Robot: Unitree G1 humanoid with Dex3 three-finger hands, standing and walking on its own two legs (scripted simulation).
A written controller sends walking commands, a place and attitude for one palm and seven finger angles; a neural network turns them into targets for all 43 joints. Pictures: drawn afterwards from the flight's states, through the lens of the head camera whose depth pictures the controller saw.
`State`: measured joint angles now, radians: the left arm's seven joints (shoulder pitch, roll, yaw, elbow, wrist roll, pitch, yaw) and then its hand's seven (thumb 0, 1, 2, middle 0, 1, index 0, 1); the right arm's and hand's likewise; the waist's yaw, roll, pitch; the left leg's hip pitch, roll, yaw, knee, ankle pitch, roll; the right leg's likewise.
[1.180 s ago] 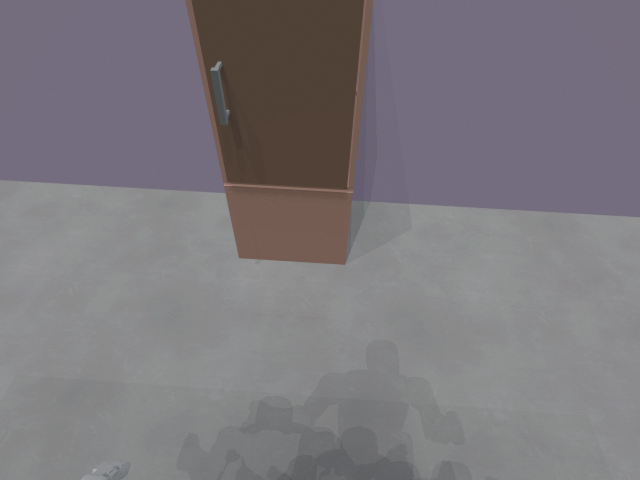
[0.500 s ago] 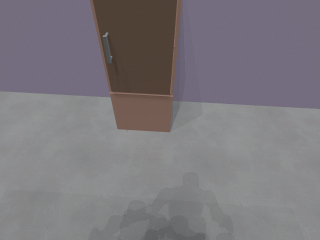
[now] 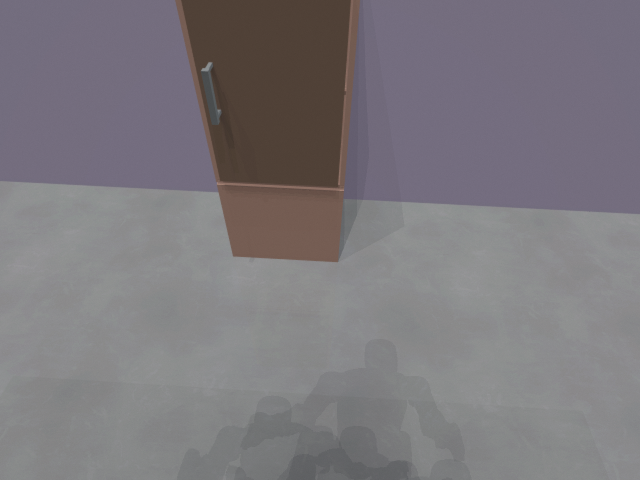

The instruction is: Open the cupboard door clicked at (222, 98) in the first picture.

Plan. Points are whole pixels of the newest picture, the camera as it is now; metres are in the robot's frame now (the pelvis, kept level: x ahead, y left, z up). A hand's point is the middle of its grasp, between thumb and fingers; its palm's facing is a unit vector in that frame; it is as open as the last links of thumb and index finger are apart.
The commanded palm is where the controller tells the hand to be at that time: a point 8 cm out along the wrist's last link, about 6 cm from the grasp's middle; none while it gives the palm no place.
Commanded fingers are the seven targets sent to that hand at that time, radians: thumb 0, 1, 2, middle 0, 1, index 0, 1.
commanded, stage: look at it before walking up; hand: left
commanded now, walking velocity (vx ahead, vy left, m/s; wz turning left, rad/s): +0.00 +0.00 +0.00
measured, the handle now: (212, 94) +1.03 +0.35 -0.03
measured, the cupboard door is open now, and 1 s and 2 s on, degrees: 0 0 0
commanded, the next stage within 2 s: take the last steps up to it in 0.26 s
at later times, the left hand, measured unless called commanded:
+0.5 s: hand out of the picture +0.08 +0.24 -0.16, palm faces -0.01 -0.94 -0.33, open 7.4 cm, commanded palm none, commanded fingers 0.00 0.90 0.90 -0.20 -0.30 -0.20 -0.30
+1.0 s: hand out of the picture +0.14 +0.30 -0.18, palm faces +0.06 -0.98 -0.17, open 7.4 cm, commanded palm none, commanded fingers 0.00 0.90 0.90 -0.20 -0.30 -0.20 -0.30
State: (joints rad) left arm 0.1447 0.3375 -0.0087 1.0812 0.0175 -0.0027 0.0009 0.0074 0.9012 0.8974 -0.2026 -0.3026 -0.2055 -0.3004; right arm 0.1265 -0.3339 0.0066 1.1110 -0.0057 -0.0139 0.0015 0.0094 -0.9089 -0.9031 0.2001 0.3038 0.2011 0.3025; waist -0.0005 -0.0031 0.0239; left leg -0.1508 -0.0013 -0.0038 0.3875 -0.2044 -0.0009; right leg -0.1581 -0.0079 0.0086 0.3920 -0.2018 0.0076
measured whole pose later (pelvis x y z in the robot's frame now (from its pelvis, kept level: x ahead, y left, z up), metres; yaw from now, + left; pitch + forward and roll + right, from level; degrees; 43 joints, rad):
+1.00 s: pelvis +0.14 +0.12 +0.00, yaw +2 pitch -1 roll +0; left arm 0.28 0.20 0.05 1.07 0.04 0.01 0.00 0.01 0.91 0.90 -0.20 -0.30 -0.20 -0.30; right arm 0.45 -0.09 0.01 1.13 -0.01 -0.07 -0.02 0.01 -0.91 -0.90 0.20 0.30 0.20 0.30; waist -0.01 -0.04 0.02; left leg -0.07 -0.06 0.14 0.33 -0.26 0.10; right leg -0.55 -0.10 -0.08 1.11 -0.26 0.01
